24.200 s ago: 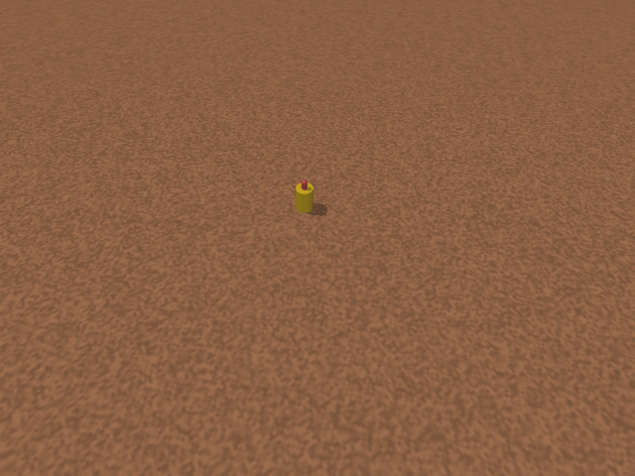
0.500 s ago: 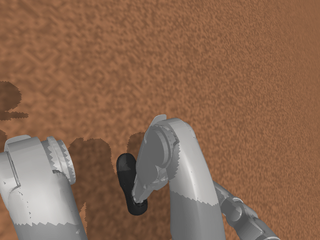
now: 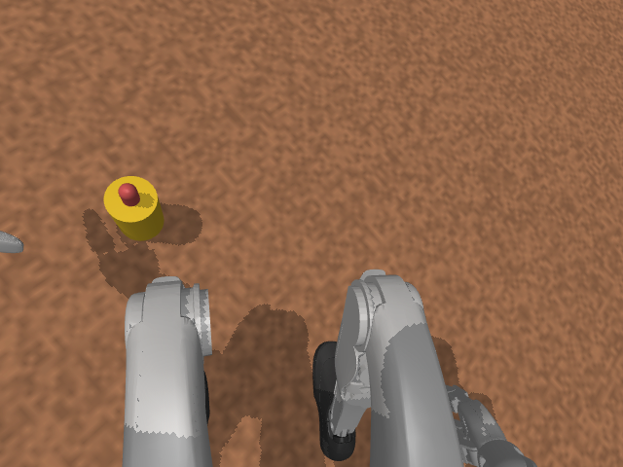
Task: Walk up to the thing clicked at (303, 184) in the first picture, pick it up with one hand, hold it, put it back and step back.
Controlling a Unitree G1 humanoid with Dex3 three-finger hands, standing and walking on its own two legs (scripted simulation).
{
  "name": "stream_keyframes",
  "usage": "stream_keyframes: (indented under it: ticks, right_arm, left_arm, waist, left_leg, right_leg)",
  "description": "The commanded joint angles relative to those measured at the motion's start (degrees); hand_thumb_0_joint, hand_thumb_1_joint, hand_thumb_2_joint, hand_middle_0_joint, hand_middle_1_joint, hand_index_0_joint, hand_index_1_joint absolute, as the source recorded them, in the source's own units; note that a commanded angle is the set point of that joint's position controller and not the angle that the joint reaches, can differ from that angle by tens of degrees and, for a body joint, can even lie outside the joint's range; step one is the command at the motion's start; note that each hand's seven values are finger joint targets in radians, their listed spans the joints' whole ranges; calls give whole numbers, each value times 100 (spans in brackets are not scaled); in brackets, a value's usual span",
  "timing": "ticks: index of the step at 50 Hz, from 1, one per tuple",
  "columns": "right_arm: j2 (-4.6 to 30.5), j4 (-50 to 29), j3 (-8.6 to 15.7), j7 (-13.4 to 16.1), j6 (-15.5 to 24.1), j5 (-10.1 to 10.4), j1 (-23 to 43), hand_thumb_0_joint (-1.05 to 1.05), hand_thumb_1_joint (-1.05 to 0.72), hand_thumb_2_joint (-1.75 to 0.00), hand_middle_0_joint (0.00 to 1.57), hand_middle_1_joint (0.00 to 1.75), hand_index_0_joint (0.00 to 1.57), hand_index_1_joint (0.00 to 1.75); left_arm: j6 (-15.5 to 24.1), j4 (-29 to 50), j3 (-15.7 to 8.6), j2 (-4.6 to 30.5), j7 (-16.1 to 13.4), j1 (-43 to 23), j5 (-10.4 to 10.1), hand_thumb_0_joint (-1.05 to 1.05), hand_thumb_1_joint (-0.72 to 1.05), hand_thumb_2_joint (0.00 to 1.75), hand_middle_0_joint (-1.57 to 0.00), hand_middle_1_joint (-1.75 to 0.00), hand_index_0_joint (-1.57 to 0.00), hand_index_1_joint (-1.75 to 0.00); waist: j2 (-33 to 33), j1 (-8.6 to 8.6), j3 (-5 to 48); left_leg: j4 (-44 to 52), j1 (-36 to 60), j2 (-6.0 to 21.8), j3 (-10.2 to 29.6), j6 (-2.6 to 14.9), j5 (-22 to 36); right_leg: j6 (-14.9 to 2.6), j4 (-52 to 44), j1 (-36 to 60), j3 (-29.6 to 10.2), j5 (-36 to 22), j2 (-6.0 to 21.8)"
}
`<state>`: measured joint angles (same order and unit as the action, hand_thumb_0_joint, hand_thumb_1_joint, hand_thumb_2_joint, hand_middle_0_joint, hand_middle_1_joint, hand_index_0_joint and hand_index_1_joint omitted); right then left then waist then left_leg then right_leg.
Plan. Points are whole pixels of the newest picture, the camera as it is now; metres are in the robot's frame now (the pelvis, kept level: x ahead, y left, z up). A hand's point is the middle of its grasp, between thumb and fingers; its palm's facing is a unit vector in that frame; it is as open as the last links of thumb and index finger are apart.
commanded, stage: home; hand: left
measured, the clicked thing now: (134, 206) +0.47 +0.25 -0.27
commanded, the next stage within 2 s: none
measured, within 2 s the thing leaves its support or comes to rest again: neither
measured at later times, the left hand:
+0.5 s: hand out of the picture +0.29 +0.29 +0.12, palm faces +0.25 -0.86 -0.45, open 17.4 cm
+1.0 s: hand out of the picture +0.24 +0.21 +0.31, palm faces +0.25 -0.91 -0.32, open 17.5 cm
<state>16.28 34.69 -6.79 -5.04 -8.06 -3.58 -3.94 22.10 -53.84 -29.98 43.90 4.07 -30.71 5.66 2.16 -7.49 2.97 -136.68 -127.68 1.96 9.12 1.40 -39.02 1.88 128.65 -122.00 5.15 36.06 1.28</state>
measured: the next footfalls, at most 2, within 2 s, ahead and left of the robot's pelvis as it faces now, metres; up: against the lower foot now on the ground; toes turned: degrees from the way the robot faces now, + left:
none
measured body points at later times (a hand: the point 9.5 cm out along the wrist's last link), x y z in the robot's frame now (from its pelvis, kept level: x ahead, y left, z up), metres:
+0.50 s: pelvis +0.04 -0.02 +0.22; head +0.19 +0.02 +0.64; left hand +0.27 +0.33 +0.15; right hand +0.26 -0.25 +0.11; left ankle +0.08 +0.12 -0.31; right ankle +0.12 -0.14 -0.31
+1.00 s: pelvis +0.09 +0.00 +0.36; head +0.12 +0.01 +0.81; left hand +0.23 +0.26 +0.33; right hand +0.28 -0.22 +0.28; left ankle +0.08 +0.12 -0.31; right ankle +0.12 -0.14 -0.31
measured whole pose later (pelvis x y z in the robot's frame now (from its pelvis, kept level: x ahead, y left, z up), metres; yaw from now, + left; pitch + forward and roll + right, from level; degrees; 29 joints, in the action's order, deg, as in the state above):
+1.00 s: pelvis +0.09 +0.00 +0.36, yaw +8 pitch +11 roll -2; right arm 11.4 27.7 -1.6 11.0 2.9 1.9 -16.9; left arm -16.0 -0.8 0.7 12.4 -11.0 25.2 -0.9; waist -2.7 -2.3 9.3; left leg -59.2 -41.3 3.0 1.1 -0.6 -29.0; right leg 1.5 55.6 -39.5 3.2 26.9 1.7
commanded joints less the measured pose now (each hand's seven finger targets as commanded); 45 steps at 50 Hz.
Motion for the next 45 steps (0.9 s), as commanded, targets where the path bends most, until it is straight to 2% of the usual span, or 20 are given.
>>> stream_keyframes:
  ticks: [1, 5, 8, 9, 10, 12, 14, 17, 18, 19, 20, 21, 23, 28, 30, 34, 35, 37, 38, 45]
  right_arm:
    - [1444, -391, 969, 193, -12, 247, -668, 0, -90, -90, 20, 30, 20, 30]
    - [1353, -692, 1139, 305, -5, 448, -702, 0, -90, -90, 20, 30, 20, 30]
    - [1215, -887, 1171, 466, 9, 542, -684, 0, -90, -90, 20, 30, 20, 30]
    - [1156, -927, 1168, 517, 44, 564, -662, 0, -90, -90, 20, 30, 20, 30]
    - [1102, -934, 1159, 568, 80, 575, -661, 0, -89, -90, 20, 30, 20, 30]
    - [959, -973, 1125, 690, 147, 600, -598, 0, -90, -90, 20, 30, 20, 30]
    - [882, -990, 1116, 803, 215, 593, -624, 0, -90, -90, 20, 30, 20, 30]
    - [756, -1065, 1089, 952, 368, 604, -562, 0, -90, -90, 20, 30, 20, 30]
    - [714, -1036, 1085, 989, 396, 601, -666, 0, -90, -90, 20, 30, 20, 30]
    - [663, -1062, 1070, 1024, 453, 606, -610, 0, -90, -90, 20, 30, 20, 30]
    - [632, -1080, 1041, 1048, 513, 602, -609, 0, -90, -90, 20, 30, 20, 30]
    - [615, -1055, 1042, 1078, 560, 589, -677, 0, -90, -90, 20, 30, 20, 30]
    - [587, -1043, 1019, 1137, 652, 584, -651, 0, -90, -90, 20, 30, 20, 30]
    - [521, -1087, 956, 1250, 811, 577, -740, 0, -90, -90, 20, 30, 20, 30]
    - [476, -1137, 923, 1304, 890, 568, -727, 0, -90, -90, 20, 30, 20, 30]
    - [407, -1222, 889, 1433, 1013, 588, -832, 0, -90, -90, 20, 30, 20, 30]
    - [371, -1257, 883, 1466, 1043, 594, -827, 0, -90, -90, 20, 30, 20, 30]
    - [357, -1297, 867, 1527, 1088, 587, -894, 0, -90, -90, 20, 30, 20, 30]
    - [319, -1328, 842, 1548, 1115, 574, -892, 0, -90, -90, 20, 30, 20, 30]
    - [208, -1536, 790, 1682, 1323, 540, -894, 0, -90, -90, 20, 30, 20, 30]
  left_arm:
    - [-413, 1646, 230, 719, -148, -335, -116, 0, -53, 7, -6, -6, -6, -6]
    - [-1009, 2663, 499, 360, -329, 494, -202, 0, -54, 6, -5, -6, -5, -6]
    - [-1300, 3882, 392, 636, -535, 782, -247, 0, -51, 8, -6, -6, -5, -6]
    - [-1434, 3716, 531, 328, -578, 1146, -264, 0, -52, 7, -5, -6, -5, -6]
    - [-1499, 4138, 481, 430, -657, 976, -282, 0, -51, 8, -5, -6, -5, -6]
    - [-1684, 3903, 480, 250, -781, 1528, -301, 0, -53, 7, -5, -6, -5, -6]
    - [-1774, 4336, 533, 162, -890, 1445, -322, 0, -53, 7, -5, -6, -5, -6]
    - [-2022, 3854, 916, -505, -991, 2122, -345, 0, -58, 4, -5, -5, -5, -5]
    - [-2020, 4469, 721, -181, -1055, 1873, -385, 0, -54, 6, -5, -5, -5, -5]
    - [-2146, 3773, 1024, -699, -1068, 2476, -369, 0, -57, 5, -5, -5, -5, -5]
    - [-2223, 3776, 1212, -935, -1073, 2563, -400, 0, -57, 5, -5, -5, -5, -5]
    - [-2235, 4191, 1192, -862, -1115, 2386, -426, 0, -58, 4, -5, -5, -5, -5]
    - [-2400, 3751, 1408, -1204, -1142, 2886, -435, 0, -59, 3, -5, -5, -5, -5]
    - [-2666, 4279, 1594, -1342, -1299, 3140, -499, 0, -57, 5, -5, -5, -5, -5]
    - [-2818, 4208, 1859, -1651, -1351, 3418, -512, 0, -59, 3, -5, -5, -4, -5]
    - [-3020, 4832, 2051, -1774, -1478, 3587, -547, 0, -59, 4, -5, -5, -5, -5]
    - [-3114, 4630, 2117, -1959, -1506, 3987, -554, 0, -58, 4, -5, -5, -5, -5]
    - [-3209, 5237, 2175, -1896, -1561, 4033, -573, 0, -57, 5, -5, -5, -5, -5]
    - [-3295, 5014, 2365, -2179, -1554, 4419, -564, 0, -56, 5, -5, -5, -5, -5]
    - [-3545, 6287, 2661, -2405, -1601, 5174, -627, 0, -58, 4, -5, -5, -5, -5]
  waist:
    - [-1627, 197, 3603]
    - [-1082, 299, 3975]
    - [-1093, 503, 4367]
    - [-956, 429, 4255]
    - [-955, 459, 4260]
    - [-902, 526, 4068]
    - [-954, 519, 4034]
    - [-800, 429, 3622]
    - [-772, 542, 3822]
    - [-638, 471, 3643]
    - [-599, 428, 3470]
    - [-674, 460, 3428]
    - [-559, 451, 3102]
    - [-647, 545, 2924]
    - [-629, 478, 2660]
    - [-658, 487, 2356]
    - [-585, 488, 2152]
    - [-670, 548, 2042]
    - [-634, 497, 1958]
    - [-619, 598, 1331]
  left_leg:
    - [2636, 3170, -15, -315, -43, 181]
    - [3238, 3608, -34, -299, 4, 91]
    - [3675, 4154, -36, -416, 6, 174]
    - [3780, 4219, -40, -457, 18, 185]
    - [3920, 4333, -35, -487, 23, 152]
    - [4094, 4529, -47, -620, 33, 387]
    - [4363, 4823, -47, -651, 36, 536]
    - [4740, 5168, -55, -755, 41, 855]
    - [4824, 5316, -64, -798, 46, 998]
    - [4971, 5439, -81, -824, 52, 1114]
    - [5117, 5531, -76, -825, 50, 1157]
    - [5256, 5717, -62, -833, 40, 1218]
    - [5615, 6053, -64, -811, 19, 1289]
    - [6438, 7061, -68, -773, -40, 1758]
    - [6729, 7338, -66, -800, -54, 1840]
    - [7340, 7942, -83, -830, -72, 1867]
    - [7477, 8026, -100, -845, -77, 1892]
    - [7786, 8344, -123, -900, -80, 1889]
    - [7922, 8523, -101, -878, -99, 2074]
    - [8711, 9152, -84, -831, -130, 2025]
  right_leg:
    - [-424, -1597, 1371, 246, -259, -250]
    - [-373, -2275, 2101, 121, -180, -223]
    - [-354, -2772, 2843, -56, -225, -197]
    - [-343, -2936, 3005, -97, -240, -192]
    - [-341, -3124, 3198, -152, -218, -190]
    - [-330, -3463, 3630, -273, -354, -176]
    - [-328, -3722, 3982, -317, -470, -155]
    - [-311, -4256, 4525, -343, -733, -150]
    - [-290, -4445, 4926, -418, -844, -137]
    - [-280, -4628, 5120, -432, -984, -131]
    - [-282, -4783, 5236, -413, -1033, -130]
    - [-275, -4931, 5421, -440, -1085, -110]
    - [-290, -5274, 5645, -405, -1124, -125]
    - [-306, -5947, 6517, -321, -1532, -110]
    - [-288, -6265, 6852, -316, -1647, -112]
    - [-259, -6892, 7515, -320, -1707, -93]
    - [-238, -7063, 7667, -333, -1768, -94]
    - [-224, -7374, 8014, -319, -1778, -92]
    - [-234, -7413, 8104, -261, -1925, -128]
    - [-244, -8027, 8662, -66, -1810, -222]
